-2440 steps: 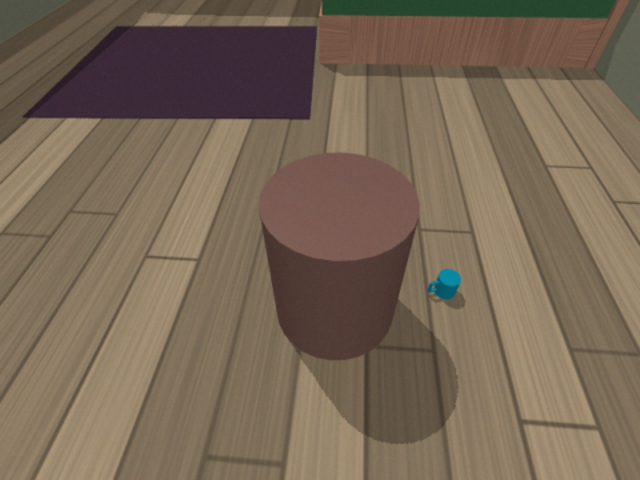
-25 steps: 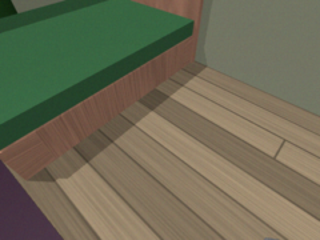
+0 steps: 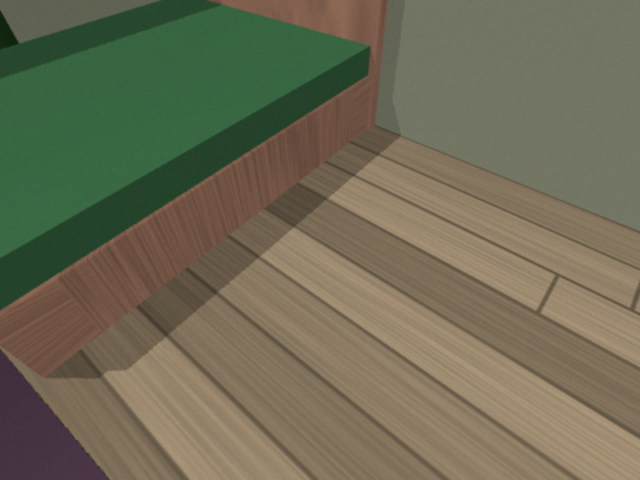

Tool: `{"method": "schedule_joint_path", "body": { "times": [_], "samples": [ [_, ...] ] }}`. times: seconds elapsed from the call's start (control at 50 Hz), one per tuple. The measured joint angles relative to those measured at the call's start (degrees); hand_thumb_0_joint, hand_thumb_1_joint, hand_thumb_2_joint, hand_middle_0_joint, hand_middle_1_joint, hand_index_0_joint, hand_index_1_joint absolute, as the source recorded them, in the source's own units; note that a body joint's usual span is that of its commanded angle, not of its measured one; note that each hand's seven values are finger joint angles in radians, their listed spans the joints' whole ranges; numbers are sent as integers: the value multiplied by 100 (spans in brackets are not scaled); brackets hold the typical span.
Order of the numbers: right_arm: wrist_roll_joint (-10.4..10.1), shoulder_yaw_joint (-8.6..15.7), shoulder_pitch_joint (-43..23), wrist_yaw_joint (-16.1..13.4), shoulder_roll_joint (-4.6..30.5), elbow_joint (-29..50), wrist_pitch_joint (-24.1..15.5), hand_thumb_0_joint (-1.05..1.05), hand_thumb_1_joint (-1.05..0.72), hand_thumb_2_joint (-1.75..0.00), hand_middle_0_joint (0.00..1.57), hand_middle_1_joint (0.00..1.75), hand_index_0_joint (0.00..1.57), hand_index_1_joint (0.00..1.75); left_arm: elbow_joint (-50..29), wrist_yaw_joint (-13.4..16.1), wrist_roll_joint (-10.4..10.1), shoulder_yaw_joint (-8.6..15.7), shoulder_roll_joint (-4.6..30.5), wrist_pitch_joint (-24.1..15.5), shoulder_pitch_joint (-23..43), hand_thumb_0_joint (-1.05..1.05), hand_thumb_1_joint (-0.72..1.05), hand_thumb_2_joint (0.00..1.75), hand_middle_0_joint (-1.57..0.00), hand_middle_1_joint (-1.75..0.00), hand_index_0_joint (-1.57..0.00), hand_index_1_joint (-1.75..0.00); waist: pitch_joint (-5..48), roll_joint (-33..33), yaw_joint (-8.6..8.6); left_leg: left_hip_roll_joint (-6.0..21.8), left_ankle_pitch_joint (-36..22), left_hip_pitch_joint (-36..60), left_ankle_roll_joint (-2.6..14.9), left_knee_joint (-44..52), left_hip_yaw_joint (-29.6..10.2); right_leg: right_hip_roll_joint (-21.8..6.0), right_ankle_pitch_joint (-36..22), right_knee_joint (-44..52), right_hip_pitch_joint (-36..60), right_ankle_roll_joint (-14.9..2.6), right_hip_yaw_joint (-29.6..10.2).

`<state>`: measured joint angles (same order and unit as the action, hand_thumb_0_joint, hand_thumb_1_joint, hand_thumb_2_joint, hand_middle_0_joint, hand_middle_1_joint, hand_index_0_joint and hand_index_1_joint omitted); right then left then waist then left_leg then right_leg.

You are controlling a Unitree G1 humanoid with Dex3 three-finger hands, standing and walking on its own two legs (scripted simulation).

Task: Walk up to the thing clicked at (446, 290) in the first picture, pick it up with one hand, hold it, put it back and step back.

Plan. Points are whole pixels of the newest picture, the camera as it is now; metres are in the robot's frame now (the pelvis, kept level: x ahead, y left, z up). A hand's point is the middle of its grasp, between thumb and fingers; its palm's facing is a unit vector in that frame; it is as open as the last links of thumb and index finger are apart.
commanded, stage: stand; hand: left
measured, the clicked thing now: out of the picture -0.22 -1.03 -0.74
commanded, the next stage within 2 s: walk up in 1.90 s
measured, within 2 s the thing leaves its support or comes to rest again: neither
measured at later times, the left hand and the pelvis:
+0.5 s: hand out of the picture +0.09 +0.25 -0.15, palm faces -0.02 -0.94 -0.34, open 7.3 cm; pelvis +0.01 +0.00 +0.00, yaw +0 degrees
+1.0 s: hand out of the picture +0.10 +0.25 -0.15, palm faces -0.02 -0.94 -0.35, open 7.3 cm; pelvis +0.02 -0.01 +0.00, yaw +0 degrees
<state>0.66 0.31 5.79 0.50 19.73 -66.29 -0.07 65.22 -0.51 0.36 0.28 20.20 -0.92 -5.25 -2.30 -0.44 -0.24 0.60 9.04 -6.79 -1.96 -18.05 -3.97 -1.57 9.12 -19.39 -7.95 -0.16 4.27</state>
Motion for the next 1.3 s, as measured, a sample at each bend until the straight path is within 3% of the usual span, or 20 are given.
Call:
{"method": "schedule_joint_path", "body": {
  "times": [1.3],
  "samples": [
    [-10, -114, 82, -54, 76, 141, -5, 0, -90, -90, 21, 30, 20, 30, -35, 0, 3, -40, 0, 25, -99, 0, 91, 90, -21, -30, -20, -30, 11, -21, -23, 99, 124, 203, -50, 106, 54, 96, 104, 95, 170, -47, -46]
  ]
}}
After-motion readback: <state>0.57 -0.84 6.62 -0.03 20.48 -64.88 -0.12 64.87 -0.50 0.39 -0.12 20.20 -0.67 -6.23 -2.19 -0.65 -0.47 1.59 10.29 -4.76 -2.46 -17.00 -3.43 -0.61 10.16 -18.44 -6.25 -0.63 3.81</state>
